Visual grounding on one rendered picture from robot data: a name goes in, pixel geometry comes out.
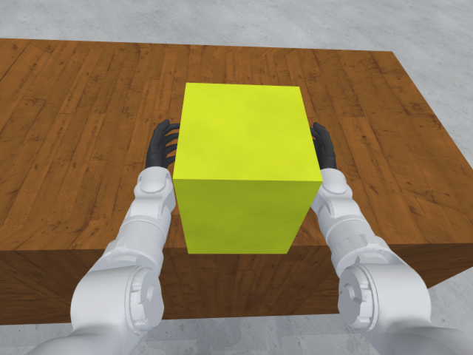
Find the carton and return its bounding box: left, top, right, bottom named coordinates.
left=173, top=83, right=323, bottom=254

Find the left robot upper arm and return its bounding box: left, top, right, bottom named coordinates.
left=26, top=265, right=164, bottom=355

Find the left robot forearm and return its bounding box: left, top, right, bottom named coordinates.
left=70, top=166, right=176, bottom=327

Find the right robot hand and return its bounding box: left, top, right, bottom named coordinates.
left=310, top=122, right=337, bottom=170

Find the right robot forearm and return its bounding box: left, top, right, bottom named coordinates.
left=311, top=168, right=431, bottom=316

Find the right robot upper arm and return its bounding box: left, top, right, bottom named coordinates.
left=338, top=263, right=473, bottom=355

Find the left robot hand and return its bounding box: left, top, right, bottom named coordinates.
left=145, top=119, right=180, bottom=169

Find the pedestal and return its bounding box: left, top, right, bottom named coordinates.
left=0, top=38, right=473, bottom=325

